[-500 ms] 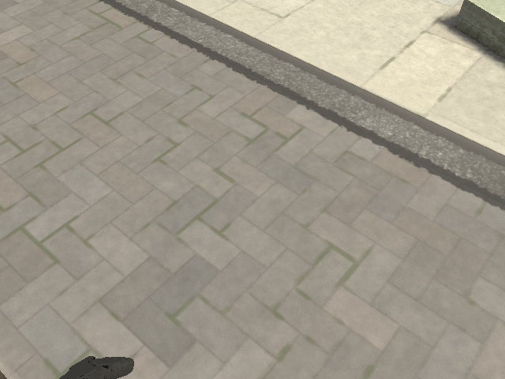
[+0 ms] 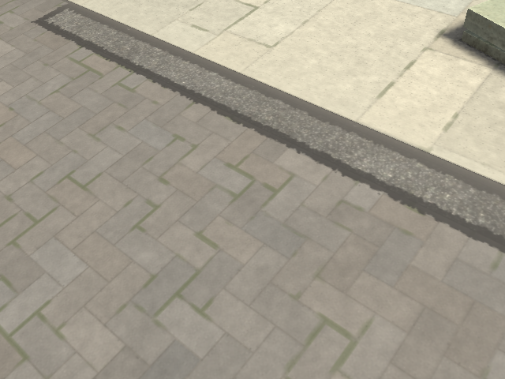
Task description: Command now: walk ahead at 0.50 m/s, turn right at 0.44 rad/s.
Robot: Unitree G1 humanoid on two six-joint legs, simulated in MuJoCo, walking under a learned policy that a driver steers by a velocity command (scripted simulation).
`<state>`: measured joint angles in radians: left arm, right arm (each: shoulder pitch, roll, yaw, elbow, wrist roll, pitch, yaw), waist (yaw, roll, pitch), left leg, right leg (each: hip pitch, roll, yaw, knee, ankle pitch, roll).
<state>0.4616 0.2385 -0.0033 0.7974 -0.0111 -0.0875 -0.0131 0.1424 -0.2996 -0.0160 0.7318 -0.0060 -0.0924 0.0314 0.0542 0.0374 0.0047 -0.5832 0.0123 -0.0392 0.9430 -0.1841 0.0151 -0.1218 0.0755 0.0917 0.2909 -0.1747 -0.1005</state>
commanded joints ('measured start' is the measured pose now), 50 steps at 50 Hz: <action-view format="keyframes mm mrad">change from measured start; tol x32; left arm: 1 25 168 48 -47 -1 -9 27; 50 -218 161 82 -128 13 -13 -13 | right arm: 1 -109 -56 -27 -93 0 -15 -17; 12 -378 -47 -38 -187 16 -55 17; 18 238 -165 -85 -56 0 -36 -27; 50 140 -52 -42 20 13 24 -17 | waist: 1 -2 -124 14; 16 -180 -173 -211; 18 -117 332 -477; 22 -77 -27 -14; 50 -70 -123 -34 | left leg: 1 -186 1 -19 -134 94 -19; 13 39 -72 -13 -509 235 -2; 16 631 38 -78 -462 252 101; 18 1124 438 -762 -546 64 326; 24 423 210 -280 -769 63 229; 36 482 213 -80 -773 162 177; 40 500 163 -20 -483 445 103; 43 -173 -18 -36 294 -375 -10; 50 -52 120 -9 102 -81 -25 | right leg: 1 146 -232 266 -102 227 -96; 15 140 -168 294 212 749 -4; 16 15 -150 285 423 699 13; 18 -480 42 117 995 -424 100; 19 -537 -39 126 1053 -370 101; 38 -363 -132 -83 234 93 65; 42 497 -472 468 122 -41 -200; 50 -36 -316 144 -116 194 -160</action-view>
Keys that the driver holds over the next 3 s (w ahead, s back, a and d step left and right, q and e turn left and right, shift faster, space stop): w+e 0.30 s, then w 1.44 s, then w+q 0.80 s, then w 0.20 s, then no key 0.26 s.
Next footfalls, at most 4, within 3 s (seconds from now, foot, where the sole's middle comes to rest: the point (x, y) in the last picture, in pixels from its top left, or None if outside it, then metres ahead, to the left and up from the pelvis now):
0.32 left None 0.42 0.09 -0.79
0.82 right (393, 353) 0.59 -0.24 -0.79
1.32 left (325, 248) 0.92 -0.08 -0.79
1.84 right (417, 193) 1.14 -0.40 -0.79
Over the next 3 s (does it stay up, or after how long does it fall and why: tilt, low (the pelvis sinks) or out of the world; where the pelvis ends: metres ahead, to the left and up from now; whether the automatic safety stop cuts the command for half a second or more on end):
stays up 1.63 -0.27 -0.02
